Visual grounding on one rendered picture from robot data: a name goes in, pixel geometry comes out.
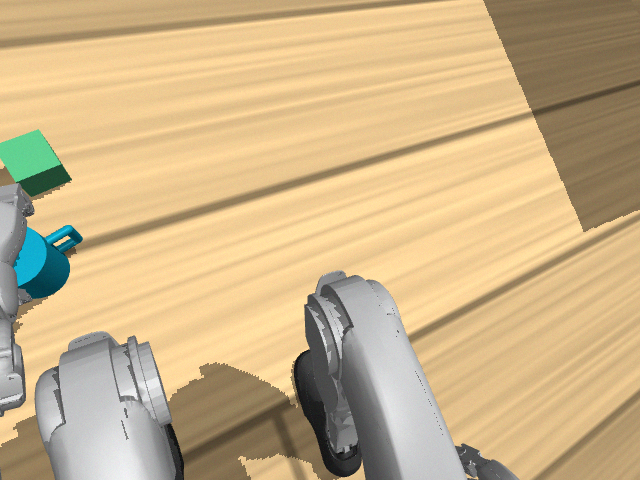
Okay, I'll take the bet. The right robot foot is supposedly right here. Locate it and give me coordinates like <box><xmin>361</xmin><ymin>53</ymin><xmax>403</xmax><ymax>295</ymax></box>
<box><xmin>294</xmin><ymin>349</ymin><xmax>362</xmax><ymax>477</ymax></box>

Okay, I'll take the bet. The left robot hand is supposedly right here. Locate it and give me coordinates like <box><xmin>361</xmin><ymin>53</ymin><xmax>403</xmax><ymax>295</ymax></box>
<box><xmin>0</xmin><ymin>183</ymin><xmax>35</xmax><ymax>306</ymax></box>

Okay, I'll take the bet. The left robot arm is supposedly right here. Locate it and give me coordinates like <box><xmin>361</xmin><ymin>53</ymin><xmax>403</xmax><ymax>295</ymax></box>
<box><xmin>0</xmin><ymin>261</ymin><xmax>26</xmax><ymax>480</ymax></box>

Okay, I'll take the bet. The left robot foot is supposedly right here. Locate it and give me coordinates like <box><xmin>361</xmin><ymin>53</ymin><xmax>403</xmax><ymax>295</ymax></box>
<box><xmin>164</xmin><ymin>423</ymin><xmax>184</xmax><ymax>480</ymax></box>

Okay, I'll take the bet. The right robot hand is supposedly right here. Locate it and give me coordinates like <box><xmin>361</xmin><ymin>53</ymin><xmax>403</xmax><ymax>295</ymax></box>
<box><xmin>455</xmin><ymin>443</ymin><xmax>520</xmax><ymax>480</ymax></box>

